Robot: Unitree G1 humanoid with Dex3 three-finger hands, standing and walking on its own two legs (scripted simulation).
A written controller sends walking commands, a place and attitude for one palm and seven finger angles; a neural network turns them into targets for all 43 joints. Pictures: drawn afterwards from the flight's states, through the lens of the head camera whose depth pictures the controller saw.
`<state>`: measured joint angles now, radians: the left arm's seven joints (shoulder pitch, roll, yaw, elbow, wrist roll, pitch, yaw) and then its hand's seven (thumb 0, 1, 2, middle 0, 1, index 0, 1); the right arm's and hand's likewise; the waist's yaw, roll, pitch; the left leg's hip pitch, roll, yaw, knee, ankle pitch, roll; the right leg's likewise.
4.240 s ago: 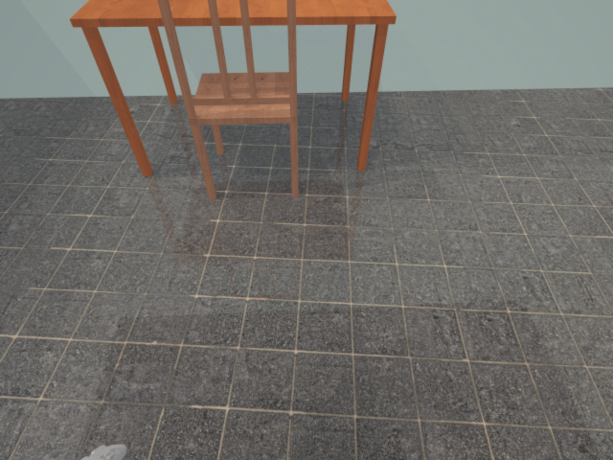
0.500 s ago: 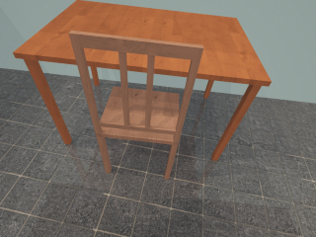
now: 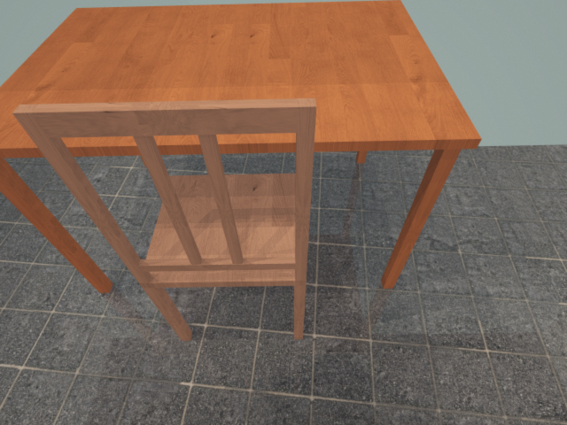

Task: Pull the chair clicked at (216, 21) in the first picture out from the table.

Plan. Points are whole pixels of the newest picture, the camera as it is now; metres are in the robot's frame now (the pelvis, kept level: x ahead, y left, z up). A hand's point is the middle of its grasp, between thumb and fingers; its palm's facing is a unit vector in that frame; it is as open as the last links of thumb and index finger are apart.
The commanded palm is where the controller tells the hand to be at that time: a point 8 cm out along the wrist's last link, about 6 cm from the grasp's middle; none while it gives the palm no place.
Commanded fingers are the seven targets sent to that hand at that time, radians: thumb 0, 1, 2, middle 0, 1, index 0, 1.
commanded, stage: come to a stop and stand still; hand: left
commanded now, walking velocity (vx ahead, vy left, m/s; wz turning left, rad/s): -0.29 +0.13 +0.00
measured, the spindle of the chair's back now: (175, 211) +0.50 +0.24 -0.05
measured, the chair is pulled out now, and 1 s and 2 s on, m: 0.00 0.00 0.00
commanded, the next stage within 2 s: look again from close up in 0.82 s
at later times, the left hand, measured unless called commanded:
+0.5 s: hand out of the picture +0.02 +0.19 -0.17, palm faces +0.01 -0.96 -0.26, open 7.3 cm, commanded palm none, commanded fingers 0.00 0.90 0.90 -0.20 -0.30 -0.20 -0.30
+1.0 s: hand out of the picture +0.00 +0.18 -0.17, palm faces +0.00 -0.98 -0.19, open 7.3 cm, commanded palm none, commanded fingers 0.00 0.90 0.90 -0.20 -0.30 -0.20 -0.30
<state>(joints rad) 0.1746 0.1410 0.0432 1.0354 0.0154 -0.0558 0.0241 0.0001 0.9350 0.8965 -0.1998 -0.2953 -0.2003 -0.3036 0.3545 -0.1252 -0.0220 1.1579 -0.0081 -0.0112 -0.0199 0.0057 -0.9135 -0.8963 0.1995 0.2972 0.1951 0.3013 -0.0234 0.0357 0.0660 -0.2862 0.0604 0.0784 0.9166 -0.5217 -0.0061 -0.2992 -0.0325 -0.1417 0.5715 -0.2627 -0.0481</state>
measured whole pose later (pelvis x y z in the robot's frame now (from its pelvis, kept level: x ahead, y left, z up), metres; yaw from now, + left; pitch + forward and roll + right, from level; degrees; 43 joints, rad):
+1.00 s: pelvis -0.01 +0.01 +0.00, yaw +0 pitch +0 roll +0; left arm 0.32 0.17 0.00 1.03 0.01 0.00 0.03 0.01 0.91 0.90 -0.20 -0.30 -0.20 -0.30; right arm 0.36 -0.15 0.01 1.09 -0.02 0.01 0.00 0.00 -0.92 -0.90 0.20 0.30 0.19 0.30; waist -0.01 -0.01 0.01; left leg -0.33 0.02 0.05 0.48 -0.15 0.01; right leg -0.22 -0.01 -0.06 0.51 -0.29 -0.01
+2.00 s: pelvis +0.05 +0.02 +0.01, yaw -2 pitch +0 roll +1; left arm 0.30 0.16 -0.02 1.12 0.02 -0.02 0.04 0.00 0.91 0.90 -0.20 -0.30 -0.20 -0.30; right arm 0.24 -0.16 0.02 1.15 0.00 -0.02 -0.02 0.01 -0.93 -0.90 0.20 0.30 0.19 0.30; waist 0.01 -0.02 0.02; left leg -0.19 -0.01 0.08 0.40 -0.21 0.02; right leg -0.09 -0.03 -0.03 0.41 -0.32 0.01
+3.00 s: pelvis -0.03 -0.02 -0.10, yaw +1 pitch +15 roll -2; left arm 0.32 0.22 0.14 0.06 -0.29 -0.45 -0.30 0.01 0.31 0.64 -0.14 -0.20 -0.14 -0.21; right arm 0.17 -0.20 0.02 0.59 0.03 -0.21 -0.06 0.01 -0.91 -0.90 0.20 0.30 0.20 0.30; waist 0.03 0.05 -0.13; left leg -1.06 0.06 -0.06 1.24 -0.44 -0.03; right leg -0.91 0.01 -0.14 1.24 -0.61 -0.07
